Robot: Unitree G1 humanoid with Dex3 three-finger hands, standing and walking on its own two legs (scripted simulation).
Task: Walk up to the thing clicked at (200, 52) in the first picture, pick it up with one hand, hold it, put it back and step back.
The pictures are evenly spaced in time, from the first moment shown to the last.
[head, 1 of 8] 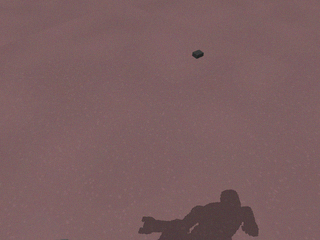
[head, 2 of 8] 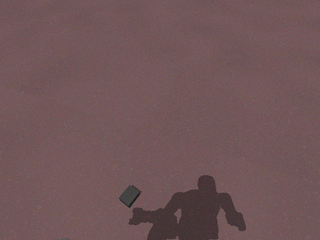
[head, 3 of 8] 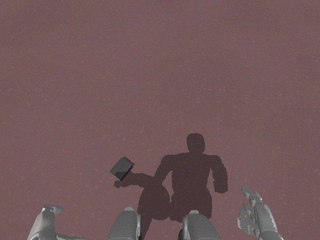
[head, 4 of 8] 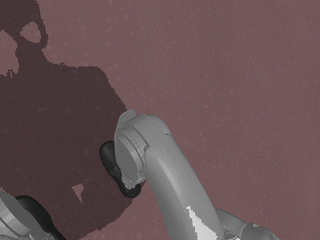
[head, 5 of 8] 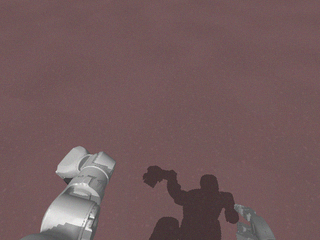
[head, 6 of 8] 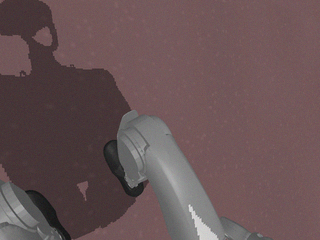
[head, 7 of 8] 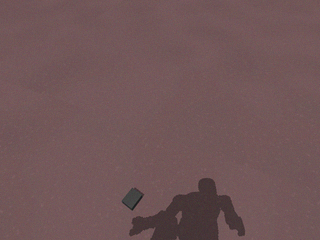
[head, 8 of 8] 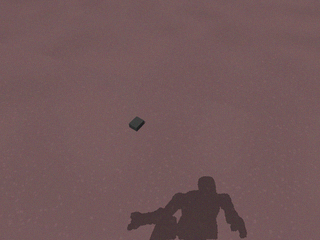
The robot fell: no
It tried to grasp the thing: yes
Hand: left
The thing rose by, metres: 0.68
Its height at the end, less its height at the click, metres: +0.00
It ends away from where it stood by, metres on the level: 0.01
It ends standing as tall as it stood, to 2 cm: yes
